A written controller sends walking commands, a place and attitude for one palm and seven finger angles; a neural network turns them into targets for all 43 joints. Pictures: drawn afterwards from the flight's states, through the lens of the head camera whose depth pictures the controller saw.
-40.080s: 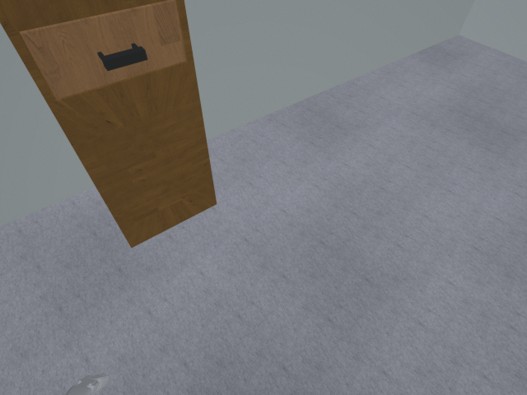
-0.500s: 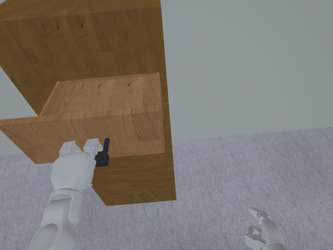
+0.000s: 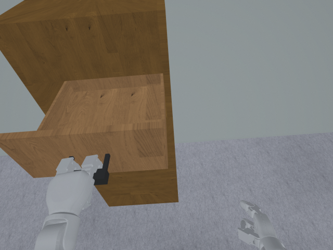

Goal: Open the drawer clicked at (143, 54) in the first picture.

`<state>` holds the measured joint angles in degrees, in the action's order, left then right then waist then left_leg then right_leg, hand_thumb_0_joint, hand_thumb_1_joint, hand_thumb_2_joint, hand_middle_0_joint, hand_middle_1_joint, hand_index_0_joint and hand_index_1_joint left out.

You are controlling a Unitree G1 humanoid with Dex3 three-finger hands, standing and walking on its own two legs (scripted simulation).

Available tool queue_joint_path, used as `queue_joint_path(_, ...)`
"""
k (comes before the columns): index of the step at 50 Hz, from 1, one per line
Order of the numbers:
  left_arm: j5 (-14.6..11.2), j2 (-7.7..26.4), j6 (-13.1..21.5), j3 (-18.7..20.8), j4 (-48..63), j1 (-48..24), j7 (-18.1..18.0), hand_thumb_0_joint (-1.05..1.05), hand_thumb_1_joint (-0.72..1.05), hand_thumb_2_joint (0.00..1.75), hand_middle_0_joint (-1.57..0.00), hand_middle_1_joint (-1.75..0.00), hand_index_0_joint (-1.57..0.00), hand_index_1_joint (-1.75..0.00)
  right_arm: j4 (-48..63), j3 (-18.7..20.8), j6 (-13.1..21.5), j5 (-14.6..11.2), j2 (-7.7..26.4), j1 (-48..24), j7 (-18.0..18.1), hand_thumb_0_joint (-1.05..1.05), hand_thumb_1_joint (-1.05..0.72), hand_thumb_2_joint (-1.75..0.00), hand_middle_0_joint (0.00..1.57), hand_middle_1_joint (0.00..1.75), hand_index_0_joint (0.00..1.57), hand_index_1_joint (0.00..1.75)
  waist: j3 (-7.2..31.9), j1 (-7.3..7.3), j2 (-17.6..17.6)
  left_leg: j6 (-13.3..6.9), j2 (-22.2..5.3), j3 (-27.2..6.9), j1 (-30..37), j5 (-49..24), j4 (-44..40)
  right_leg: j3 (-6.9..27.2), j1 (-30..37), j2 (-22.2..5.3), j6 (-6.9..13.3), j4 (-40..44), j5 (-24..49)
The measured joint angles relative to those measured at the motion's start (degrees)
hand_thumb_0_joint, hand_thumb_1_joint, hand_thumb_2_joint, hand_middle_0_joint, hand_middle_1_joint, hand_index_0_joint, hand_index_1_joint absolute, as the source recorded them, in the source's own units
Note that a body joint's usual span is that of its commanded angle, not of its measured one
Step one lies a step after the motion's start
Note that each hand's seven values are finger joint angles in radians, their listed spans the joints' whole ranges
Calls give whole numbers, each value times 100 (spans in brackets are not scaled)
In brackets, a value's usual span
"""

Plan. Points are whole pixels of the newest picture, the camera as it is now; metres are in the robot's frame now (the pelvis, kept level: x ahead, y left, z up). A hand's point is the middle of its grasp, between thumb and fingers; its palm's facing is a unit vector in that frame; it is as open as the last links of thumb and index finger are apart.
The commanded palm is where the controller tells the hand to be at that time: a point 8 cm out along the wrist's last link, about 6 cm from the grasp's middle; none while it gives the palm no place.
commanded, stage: pull the drawer open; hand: left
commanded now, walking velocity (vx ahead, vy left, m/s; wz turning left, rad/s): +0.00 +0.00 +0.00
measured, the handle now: (86, 168) +0.28 +0.23 +0.07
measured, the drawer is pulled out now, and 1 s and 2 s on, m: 0.22 0.30 0.30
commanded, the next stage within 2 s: open the thumb to release the handle in 1.14 s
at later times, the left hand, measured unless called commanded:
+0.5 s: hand (78, 220) +0.17 +0.21 +0.05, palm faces +0.04 -0.13 -0.99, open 6.6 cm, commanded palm +0.11 +0.22 +0.10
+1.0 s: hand (73, 238) +0.13 +0.21 +0.05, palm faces +0.05 -0.15 -0.99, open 6.6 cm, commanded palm +0.07 +0.22 +0.10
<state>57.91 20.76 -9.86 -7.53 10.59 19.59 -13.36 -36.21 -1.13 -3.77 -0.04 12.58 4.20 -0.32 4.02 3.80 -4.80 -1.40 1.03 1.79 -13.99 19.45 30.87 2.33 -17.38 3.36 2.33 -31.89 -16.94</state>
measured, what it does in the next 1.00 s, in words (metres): stands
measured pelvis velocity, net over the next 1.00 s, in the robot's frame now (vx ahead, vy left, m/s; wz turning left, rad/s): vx -0.01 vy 0.00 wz -0.01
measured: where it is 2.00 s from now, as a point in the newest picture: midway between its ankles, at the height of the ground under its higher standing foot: outside the picture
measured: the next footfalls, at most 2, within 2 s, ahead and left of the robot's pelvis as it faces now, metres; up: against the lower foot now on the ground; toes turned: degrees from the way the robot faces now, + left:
none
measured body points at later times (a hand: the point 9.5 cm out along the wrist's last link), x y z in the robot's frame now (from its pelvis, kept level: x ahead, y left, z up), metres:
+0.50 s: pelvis +0.00 +0.00 +0.00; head +0.00 -0.04 +0.44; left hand +0.16 +0.22 +0.10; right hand +0.22 -0.20 -0.09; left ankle -0.04 +0.10 -0.73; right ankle -0.01 -0.10 -0.73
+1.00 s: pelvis -0.01 +0.00 -0.01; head -0.02 -0.03 +0.44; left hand +0.13 +0.21 +0.10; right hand +0.22 -0.20 -0.09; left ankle -0.04 +0.10 -0.73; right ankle -0.01 -0.10 -0.73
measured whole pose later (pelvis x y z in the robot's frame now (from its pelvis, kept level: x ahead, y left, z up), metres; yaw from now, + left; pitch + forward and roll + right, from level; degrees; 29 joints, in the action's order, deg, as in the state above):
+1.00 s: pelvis -0.01 +0.00 -0.01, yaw -1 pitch +2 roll +0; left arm 58.0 21.4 -5.5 -7.4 24.5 40.2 -18.7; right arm -33.2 -1.5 -3.5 0.5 13.5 5.2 -3.1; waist 3.9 5.1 -5.1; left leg -1.4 0.2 2.1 -16.7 21.6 36.4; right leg 2.4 -19.4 4.3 2.3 -35.5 -17.9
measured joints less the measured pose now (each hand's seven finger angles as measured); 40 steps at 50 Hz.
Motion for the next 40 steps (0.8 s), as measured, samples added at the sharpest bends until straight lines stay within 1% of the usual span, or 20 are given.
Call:
queue_joint_path(7, -43, 28, 99, 76, 384, 478, -35, 3, 62, 79, -22, -132, -33, -125, 46, -9, -7, 9, 27, 37, -55, 1, -91, -90, 20, 30, 20, 30, -22, 4, 26, 7, -23, 16, -4, 34, 51, 14, -5, 25, 8, -35, -16)
queue_joint_path(14, -47, 46, 231, 106, 649, 881, -164, 3, 62, 79, -22, -133, -33, -125, 61, 11, -4, 22, 65, 47, -93, 1, -91, -90, 20, 30, 20, 30, -22, 42, 15, 13, -44, 31, -70, 74, 141, 26, -64, 46, 12, -95, -31)
queue_joint_path(21, -37, 44, 282, 91, 867, 1230, -268, 3, 62, 78, -23, -133, -33, -125, 112, 18, -3, 23, 60, 54, -156, 1, -91, -90, 20, 30, 19, 30, 7, 64, -13, 9, -50, 37, -146, 114, 244, 28, -135, 54, 8, -181, -59)
queue_joint_path(32, 4, 45, 310, 40, 1073, 1533, -353, 3, 62, 79, -23, -133, -33, -126, 190, -23, 11, 22, 38, 57, -211, 1, -91, -90, 20, 30, 20, 30, -2, 96, -31, 8, -64, 21, -189, 161, 380, 8, -150, 67, 6, -261, -80)
queue_joint_path(40, -18, 54, 358, 38, 1254, 1842, -411, 3, 62, 78, -23, -133, -33, -125, 259, -55, 27, 23, 49, 81, -253, 1, -91, -90, 20, 30, 20, 30, 14, 99, -33, 4, -78, 35, -201, 190, 442, 21, -158, 82, -1, -297, -88)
